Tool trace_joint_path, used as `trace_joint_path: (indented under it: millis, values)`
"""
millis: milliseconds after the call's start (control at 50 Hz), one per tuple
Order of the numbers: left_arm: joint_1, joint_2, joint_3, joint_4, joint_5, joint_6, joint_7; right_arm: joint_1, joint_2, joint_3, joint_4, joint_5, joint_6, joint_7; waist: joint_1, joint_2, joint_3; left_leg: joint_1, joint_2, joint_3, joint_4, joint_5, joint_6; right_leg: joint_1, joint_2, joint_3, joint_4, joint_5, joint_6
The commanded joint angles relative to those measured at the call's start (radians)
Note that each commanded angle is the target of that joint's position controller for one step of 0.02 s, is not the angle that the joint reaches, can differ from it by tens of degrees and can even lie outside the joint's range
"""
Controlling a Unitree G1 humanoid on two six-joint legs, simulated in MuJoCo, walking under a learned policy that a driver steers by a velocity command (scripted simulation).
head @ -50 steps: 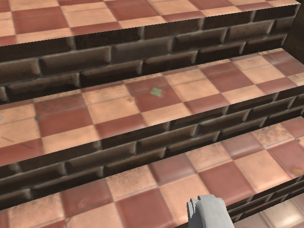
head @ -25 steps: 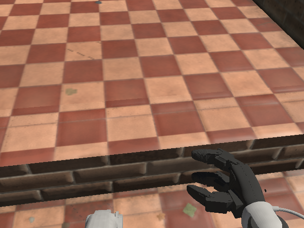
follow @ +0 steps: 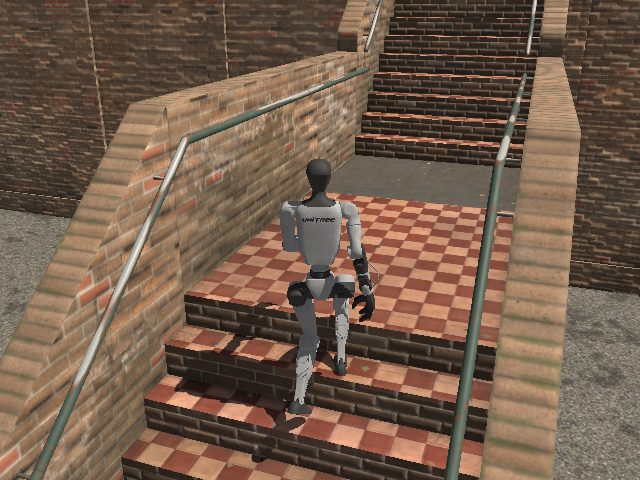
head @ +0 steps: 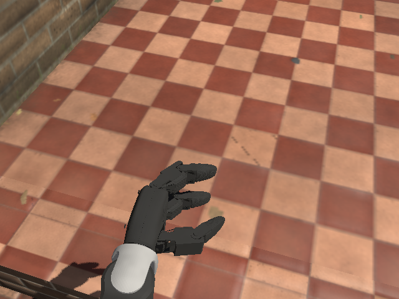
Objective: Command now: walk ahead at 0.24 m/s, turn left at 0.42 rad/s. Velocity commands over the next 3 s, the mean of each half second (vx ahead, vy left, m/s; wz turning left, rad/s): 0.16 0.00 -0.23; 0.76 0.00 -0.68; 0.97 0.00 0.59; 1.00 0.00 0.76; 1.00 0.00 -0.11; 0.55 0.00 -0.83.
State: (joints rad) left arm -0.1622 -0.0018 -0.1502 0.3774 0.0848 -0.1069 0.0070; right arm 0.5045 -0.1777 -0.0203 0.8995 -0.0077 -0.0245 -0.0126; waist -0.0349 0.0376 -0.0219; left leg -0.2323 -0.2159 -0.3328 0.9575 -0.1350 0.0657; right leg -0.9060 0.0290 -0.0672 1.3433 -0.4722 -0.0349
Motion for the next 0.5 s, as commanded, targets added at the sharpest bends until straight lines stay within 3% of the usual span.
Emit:
trace_joint_path:
  millis: [20, 40, 60, 80, 100, 120, 160, 220, 260, 280, 300, 320, 340, 360, 380, 400, 420, 440, 460, 480, 500]
  values:
    - [0.221, 0.197, 0.160, 0.098, -0.087, 0.083, 0.047, -0.174, -0.047, -0.026, -0.241, -0.024, -0.028, 0.048, 0.077, -0.248, -0.232, -0.520, -0.011, 0.036, 1.000, -0.122, -0.132, 0.608, -0.316, 0.927, -0.695, 0.474, -0.337]
    - [0.163, 0.134, 0.146, 0.137, -0.107, 0.093, 0.053, -0.164, 0.019, 0.007, -0.263, -0.045, -0.001, 0.052, -0.001, -0.086, -0.054, -0.577, 0.022, 0.057, 0.986, -0.149, -0.112, 0.437, -0.258, 0.721, -0.681, 0.285, -0.264]
    - [0.133, 0.102, 0.141, 0.175, -0.095, 0.090, 0.053, -0.135, -0.002, 0.010, -0.248, -0.038, 0.016, 0.053, -0.057, 0.021, 0.013, -0.584, 0.067, 0.068, 0.978, -0.119, -0.080, 0.320, -0.230, 0.577, -0.659, 0.110, -0.215]
    - [0.150, 0.093, 0.138, 0.217, -0.071, 0.077, 0.047, -0.102, -0.045, 0.009, -0.239, -0.012, 0.022, 0.055, -0.073, 0.030, 0.058, -0.549, 0.105, 0.104, 0.998, -0.146, -0.060, 0.235, -0.212, 0.482, -0.725, 0.053, -0.201]
    - [0.166, 0.094, 0.145, 0.261, -0.069, 0.065, 0.038, -0.080, -0.023, 0.020, -0.234, 0.005, 0.021, 0.053, -0.094, 0.031, 0.084, -0.544, 0.111, 0.124, 1.000, -0.099, -0.048, 0.183, -0.191, 0.411, -0.743, 0.057, -0.199]
    - [0.218, 0.107, 0.147, 0.310, -0.065, 0.058, 0.029, -0.078, 0.020, 0.041, -0.223, 0.000, 0.010, 0.049, -0.077, 0.006, 0.082, -0.579, 0.110, 0.125, 1.057, -0.026, -0.030, 0.190, -0.183, 0.408, -0.761, 0.106, -0.217]
    - [0.301, 0.129, 0.151, 0.363, -0.068, 0.061, 0.017, -0.108, 0.052, 0.062, -0.234, -0.004, -0.013, 0.041, -0.069, 0.024, 0.063, -0.645, 0.130, 0.116, 0.982, 0.087, -0.034, 0.256, -0.154, 0.369, -0.771, 0.268, -0.224]
    - [0.296, 0.168, 0.144, 0.348, -0.072, 0.095, 0.022, -0.206, 0.033, 0.084, -0.292, -0.027, -0.026, 0.043, -0.088, -0.035, -0.046, -0.663, 0.244, 0.260, 0.746, 0.139, -0.103, 0.371, -0.108, 0.327, -0.765, 0.438, -0.236]
    - [0.296, 0.258, 0.174, 0.290, -0.069, 0.113, 0.042, -0.318, -0.023, 0.082, -0.351, -0.026, -0.028, 0.026, -0.039, -0.087, -0.100, -0.655, 0.263, 0.290, 0.611, 0.140, -0.147, 0.437, -0.114, 0.395, -0.735, 0.556, -0.234]
    - [0.315, 0.317, 0.194, 0.275, -0.081, 0.135, 0.052, -0.367, -0.012, 0.096, -0.381, -0.025, -0.028, 0.018, -0.017, -0.122, -0.138, -0.564, 0.242, 0.359, 0.361, -0.019, -0.156, 0.475, -0.084, 0.343, -0.765, 0.554, -0.215]
    - [0.371, 0.360, 0.217, 0.262, -0.097, 0.160, 0.068, -0.448, -0.004, 0.106, -0.426, -0.007, -0.017, 0.004, 0.025, -0.181, -0.148, -0.430, 0.220, 0.372, 0.082, -0.284, -0.158, 0.469, -0.074, 0.346, -0.797, 0.504, -0.181]
    - [0.414, 0.358, 0.221, 0.277, -0.105, 0.194, 0.083, -0.402, -0.008, 0.097, -0.406, 0.009, 0.005, -0.002, 0.016, -0.248, -0.167, -0.293, 0.177, 0.418, -0.088, -0.267, -0.164, 0.467, -0.049, 0.354, -0.790, 0.416, -0.165]
    - [0.421, 0.355, 0.224, 0.242, -0.090, 0.183, 0.075, -0.358, -0.037, 0.068, -0.348, 0.045, 0.018, -0.005, 0.035, -0.228, -0.187, -0.182, 0.143, 0.454, -0.165, -0.166, -0.176, 0.479, -0.112, 0.399, -0.841, 0.307, -0.181]
    - [0.394, 0.351, 0.217, 0.239, -0.084, 0.167, 0.070, -0.318, -0.070, 0.041, -0.324, 0.050, 0.035, -0.017, 0.013, -0.270, -0.171, -0.105, 0.164, 0.395, -0.281, -0.112, -0.156, 0.473, -0.125, 0.446, -0.805, 0.217, -0.174]
    - [0.377, 0.321, 0.210, 0.244, -0.073, 0.149, 0.060, -0.272, -0.098, 0.015, -0.299, 0.044, 0.044, -0.032, -0.004, -0.273, -0.151, -0.030, 0.210, 0.311, -0.344, -0.124, -0.124, 0.449, -0.122, 0.447, -0.763, 0.147, -0.145]
    - [0.370, 0.255, 0.202, 0.267, -0.083, 0.125, 0.048, -0.142, -0.136, -0.009, -0.272, 0.021, 0.038, -0.030, -0.066, -0.125, -0.149, 0.200, 0.349, 0.136, -0.383, -0.103, -0.070, 0.201, -0.029, 0.378, -0.464, -0.084, -0.093]
    - [0.384, 0.161, 0.176, 0.243, -0.103, 0.083, 0.018, -0.030, -0.237, -0.035, -0.269, -0.021, 0.040, -0.025, -0.081, 0.214, -0.219, 0.387, 0.648, -0.338, -0.597, -0.226, 0.046, -0.071, 0.113, 0.208, -0.006, -0.108, -0.020]
    - [0.475, 0.172, 0.178, 0.267, -0.118, 0.067, -0.007, -0.130, -0.254, -0.032, -0.320, -0.067, 0.015, -0.036, -0.020, 0.188, -0.256, 0.296, 0.762, -0.667, -0.757, -0.715, 0.143, -0.170, 0.036, 0.267, 0.409, -0.004, 0.022]
    - [0.429, 0.218, 0.191, 0.240, -0.110, 0.082, -0.006, -0.254, -0.210, -0.018, -0.329, -0.052, 0.002, -0.038, 0.031, 0.164, -0.114, 0.170, 0.721, -0.575, -0.762, -0.798, 0.147, -0.279, 0.013, 0.210, 0.702, 0.100, 0.045]
    - [0.337, 0.207, 0.185, 0.202, -0.098, 0.090, -0.002, -0.296, -0.163, -0.011, -0.312, -0.042, 0.002, -0.043, 0.044, 0.120, 0.018, 0.059, 0.648, -0.317, -0.703, -0.711, 0.103, -0.372, -0.004, 0.173, 0.802, 0.202, 0.054]
    - [0.282, 0.163, 0.159, 0.183, -0.086, 0.090, -0.005, -0.280, -0.098, 0.009, -0.283, -0.048, 0.009, -0.041, 0.043, 0.076, 0.055, -0.004, 0.559, -0.139, -0.634, -0.544, 0.097, -0.388, 0.003, 0.193, 0.885, 0.292, 0.058]
